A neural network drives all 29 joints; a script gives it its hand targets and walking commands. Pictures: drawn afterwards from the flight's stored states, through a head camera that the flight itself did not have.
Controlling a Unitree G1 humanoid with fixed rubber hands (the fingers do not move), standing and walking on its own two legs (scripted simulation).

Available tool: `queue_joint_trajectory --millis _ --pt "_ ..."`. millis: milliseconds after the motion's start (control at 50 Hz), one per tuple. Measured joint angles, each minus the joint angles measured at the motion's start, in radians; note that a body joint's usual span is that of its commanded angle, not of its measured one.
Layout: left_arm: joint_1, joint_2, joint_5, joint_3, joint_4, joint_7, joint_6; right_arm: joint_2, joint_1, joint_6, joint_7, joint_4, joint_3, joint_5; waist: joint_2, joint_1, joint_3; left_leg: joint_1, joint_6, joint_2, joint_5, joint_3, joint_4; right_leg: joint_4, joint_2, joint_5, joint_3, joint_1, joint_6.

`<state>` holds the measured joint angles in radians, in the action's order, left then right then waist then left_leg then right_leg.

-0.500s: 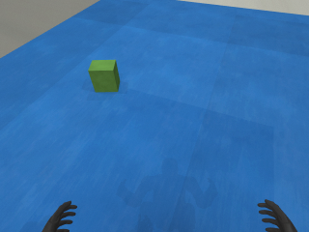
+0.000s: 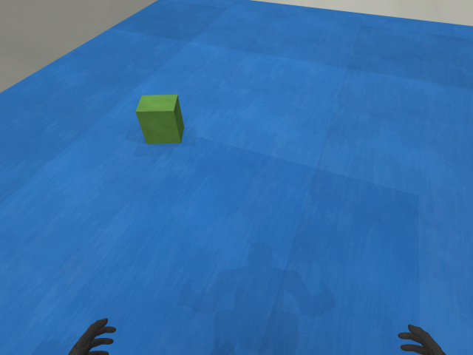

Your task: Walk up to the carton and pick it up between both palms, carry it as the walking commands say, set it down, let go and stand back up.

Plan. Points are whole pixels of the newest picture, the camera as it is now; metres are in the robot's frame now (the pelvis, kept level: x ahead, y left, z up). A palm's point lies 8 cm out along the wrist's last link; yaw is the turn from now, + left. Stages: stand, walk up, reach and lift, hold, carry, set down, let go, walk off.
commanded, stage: stand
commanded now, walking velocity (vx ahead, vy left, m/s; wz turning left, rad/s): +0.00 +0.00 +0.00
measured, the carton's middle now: (161, 119) +1.51 +0.56 -0.64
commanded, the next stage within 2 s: walk up in 0.90 s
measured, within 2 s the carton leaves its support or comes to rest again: neither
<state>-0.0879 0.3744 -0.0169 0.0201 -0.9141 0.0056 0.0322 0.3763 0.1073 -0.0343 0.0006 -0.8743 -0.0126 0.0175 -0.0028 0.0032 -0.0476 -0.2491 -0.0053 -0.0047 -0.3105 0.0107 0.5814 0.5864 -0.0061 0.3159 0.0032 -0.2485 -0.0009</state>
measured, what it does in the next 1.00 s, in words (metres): stands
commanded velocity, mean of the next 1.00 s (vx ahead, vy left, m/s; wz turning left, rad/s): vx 0.00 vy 0.00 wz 0.00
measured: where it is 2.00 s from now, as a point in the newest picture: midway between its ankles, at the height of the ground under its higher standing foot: (211, 334)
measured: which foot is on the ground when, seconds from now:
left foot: down 0.00-1.00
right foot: down 0.00-1.00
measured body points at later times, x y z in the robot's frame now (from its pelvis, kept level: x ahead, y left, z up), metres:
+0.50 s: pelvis +0.00 +0.00 +0.02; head +0.00 +0.01 +0.46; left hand +0.11 +0.31 -0.10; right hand +0.12 -0.30 -0.10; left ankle +0.00 +0.13 -0.73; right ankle +0.00 -0.12 -0.73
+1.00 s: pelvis +0.00 +0.01 +0.02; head +0.01 +0.01 +0.47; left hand +0.10 +0.32 -0.11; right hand +0.12 -0.30 -0.10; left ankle +0.00 +0.13 -0.73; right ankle +0.00 -0.12 -0.73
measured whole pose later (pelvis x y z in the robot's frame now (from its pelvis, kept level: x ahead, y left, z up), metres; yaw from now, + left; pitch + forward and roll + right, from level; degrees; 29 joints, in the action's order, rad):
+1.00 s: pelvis +0.00 +0.01 +0.02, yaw +1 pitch -2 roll +0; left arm -0.07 0.38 -0.01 0.01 -1.10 0.00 0.02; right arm 0.38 0.07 -0.02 0.00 -1.06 -0.01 0.01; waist 0.00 0.01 -0.06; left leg -0.13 0.00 0.00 -0.19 0.02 0.35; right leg 0.35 -0.02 0.19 0.00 -0.12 -0.01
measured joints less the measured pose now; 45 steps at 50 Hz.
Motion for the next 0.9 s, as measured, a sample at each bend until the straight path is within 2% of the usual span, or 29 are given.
queue_joint_trajectory --millis 400,900 --pt "0.027 0.0 0.004 -0.006 -0.131 0.0 -0.007 -0.005 -0.029 0.005 0.001 -0.131 0.009 -0.002 0.001 0.002 -0.008 0.098 0.0 0.002 0.097 0.005 -0.175 -0.182 -0.003 -0.098 -0.006 0.103 -0.006" --pt "0.02 0.005 0.003 -0.007 -0.184 -0.004 -0.012 0.002 -0.038 0.011 0.002 -0.186 0.006 -0.005 -0.003 0.003 -0.009 0.121 0.004 0.008 0.124 0.006 -0.23 -0.237 -0.009 -0.124 -0.007 0.127 -0.011"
